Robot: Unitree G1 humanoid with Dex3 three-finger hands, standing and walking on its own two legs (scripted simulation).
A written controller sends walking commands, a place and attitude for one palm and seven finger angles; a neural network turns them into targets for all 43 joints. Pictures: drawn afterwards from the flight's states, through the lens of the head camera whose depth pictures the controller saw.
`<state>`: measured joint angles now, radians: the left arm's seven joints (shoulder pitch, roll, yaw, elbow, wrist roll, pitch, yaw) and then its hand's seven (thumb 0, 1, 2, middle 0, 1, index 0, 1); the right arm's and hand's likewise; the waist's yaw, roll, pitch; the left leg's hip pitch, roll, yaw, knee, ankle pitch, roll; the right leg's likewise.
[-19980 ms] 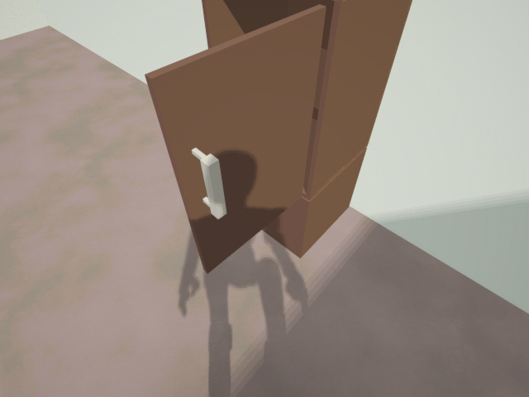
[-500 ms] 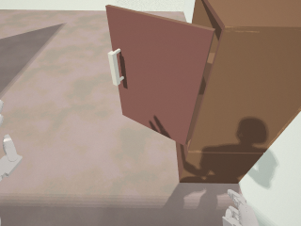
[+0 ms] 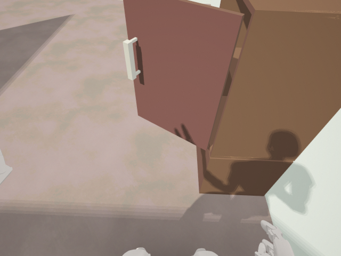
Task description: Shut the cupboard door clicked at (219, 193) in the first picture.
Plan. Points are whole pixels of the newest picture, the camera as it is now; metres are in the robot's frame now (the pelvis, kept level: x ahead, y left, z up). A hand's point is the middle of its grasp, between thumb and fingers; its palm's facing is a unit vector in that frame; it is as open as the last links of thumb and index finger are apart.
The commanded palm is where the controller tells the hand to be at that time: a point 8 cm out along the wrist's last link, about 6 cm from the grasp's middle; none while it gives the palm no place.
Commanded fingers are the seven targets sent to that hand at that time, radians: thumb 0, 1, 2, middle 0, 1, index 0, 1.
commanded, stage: step back with the hand held close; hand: left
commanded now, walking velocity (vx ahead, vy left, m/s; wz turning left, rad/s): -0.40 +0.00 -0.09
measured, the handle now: (133, 58) +0.79 +0.18 +0.05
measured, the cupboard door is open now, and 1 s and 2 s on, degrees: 59 59 59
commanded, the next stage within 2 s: stop stepping back and stand still in 0.46 s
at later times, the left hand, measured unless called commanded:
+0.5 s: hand out of the picture +0.12 +0.25 +0.19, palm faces +0.48 -0.81 -0.35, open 7.4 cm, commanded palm +0.06 +0.27 +0.21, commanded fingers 0.00 0.90 0.90 -0.20 -0.30 -0.20 -0.30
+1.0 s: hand out of the picture +0.05 +0.23 +0.19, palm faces +0.39 -0.83 -0.39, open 7.4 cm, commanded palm +0.01 +0.27 +0.21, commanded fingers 0.00 0.90 0.90 -0.20 -0.30 -0.20 -0.30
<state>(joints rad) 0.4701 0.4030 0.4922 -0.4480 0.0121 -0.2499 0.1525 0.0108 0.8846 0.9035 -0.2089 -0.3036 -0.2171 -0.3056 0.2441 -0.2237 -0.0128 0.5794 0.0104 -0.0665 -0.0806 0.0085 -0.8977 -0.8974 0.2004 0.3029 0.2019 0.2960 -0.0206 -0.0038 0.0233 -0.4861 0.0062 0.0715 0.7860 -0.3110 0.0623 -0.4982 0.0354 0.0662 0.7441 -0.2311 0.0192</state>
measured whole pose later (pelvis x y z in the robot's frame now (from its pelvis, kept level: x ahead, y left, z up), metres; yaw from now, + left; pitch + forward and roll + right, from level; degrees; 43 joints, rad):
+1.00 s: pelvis -0.16 -0.01 +0.02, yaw -6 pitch -1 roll -1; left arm 0.57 0.37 0.38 -0.48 -0.01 -0.19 0.19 0.01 0.88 0.90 -0.21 -0.30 -0.22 -0.31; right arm 0.36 -0.26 -0.02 0.71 -0.01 -0.10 -0.10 0.01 -0.90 -0.90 0.20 0.30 0.20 0.30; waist 0.00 -0.02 -0.06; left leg -0.36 0.01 0.02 0.57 -0.20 0.02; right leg -0.23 0.01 -0.01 0.57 -0.33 0.00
